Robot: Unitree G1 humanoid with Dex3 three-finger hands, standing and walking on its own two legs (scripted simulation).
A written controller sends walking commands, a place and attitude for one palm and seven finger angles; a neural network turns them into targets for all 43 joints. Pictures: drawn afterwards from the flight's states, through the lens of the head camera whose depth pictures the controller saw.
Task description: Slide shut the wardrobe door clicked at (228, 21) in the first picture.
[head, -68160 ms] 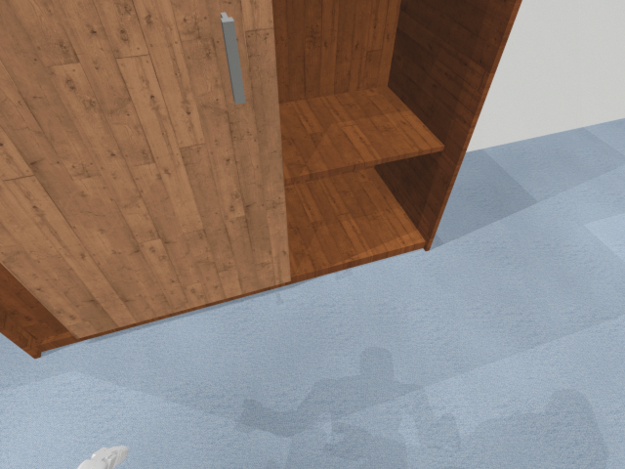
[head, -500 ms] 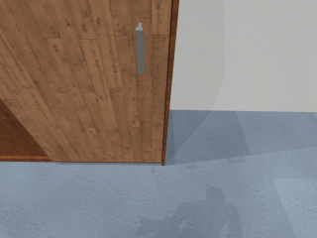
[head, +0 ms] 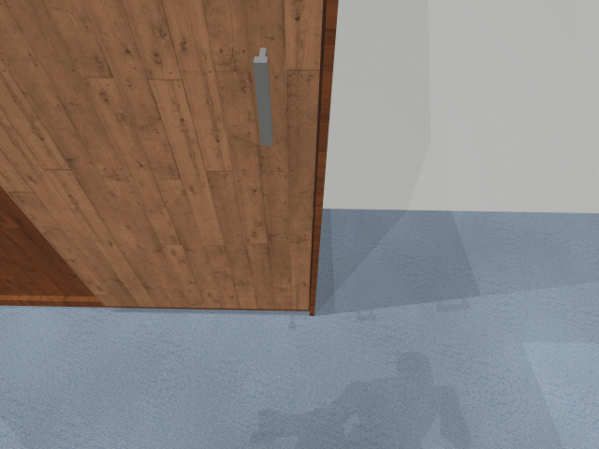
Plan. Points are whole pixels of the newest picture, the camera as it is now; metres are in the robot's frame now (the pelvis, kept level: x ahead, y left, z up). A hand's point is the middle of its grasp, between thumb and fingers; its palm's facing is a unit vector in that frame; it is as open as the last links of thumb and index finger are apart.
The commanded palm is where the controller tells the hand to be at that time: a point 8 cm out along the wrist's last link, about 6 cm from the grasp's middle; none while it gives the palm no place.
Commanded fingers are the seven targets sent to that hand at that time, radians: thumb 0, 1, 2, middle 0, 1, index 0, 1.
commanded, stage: look to check the result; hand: left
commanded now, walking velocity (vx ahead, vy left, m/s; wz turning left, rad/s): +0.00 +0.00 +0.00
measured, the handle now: (265, 98) +0.65 +0.11 +0.13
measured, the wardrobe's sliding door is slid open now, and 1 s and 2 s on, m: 0.00 0.00 0.00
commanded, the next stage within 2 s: stand and wait in 0.06 s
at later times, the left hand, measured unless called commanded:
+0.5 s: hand out of the picture +0.09 +0.23 -0.16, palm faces -0.02 -0.95 -0.31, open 7.3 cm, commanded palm none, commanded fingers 0.00 0.90 0.90 -0.20 -0.30 -0.20 -0.30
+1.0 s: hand out of the picture +0.09 +0.22 -0.16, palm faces -0.03 -0.95 -0.32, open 7.3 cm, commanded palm none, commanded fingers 0.00 0.90 0.90 -0.20 -0.30 -0.20 -0.30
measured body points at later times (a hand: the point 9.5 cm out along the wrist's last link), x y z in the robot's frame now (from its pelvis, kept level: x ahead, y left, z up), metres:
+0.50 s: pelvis +0.01 -0.01 +0.00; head +0.03 -0.01 +0.45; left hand +0.09 +0.28 -0.14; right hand +0.09 -0.30 -0.14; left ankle +0.01 +0.11 -0.75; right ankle -0.02 -0.12 -0.75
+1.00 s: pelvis +0.02 -0.02 +0.00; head +0.03 -0.02 +0.45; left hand +0.09 +0.27 -0.14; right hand +0.09 -0.30 -0.14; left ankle +0.01 +0.11 -0.75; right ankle -0.02 -0.12 -0.75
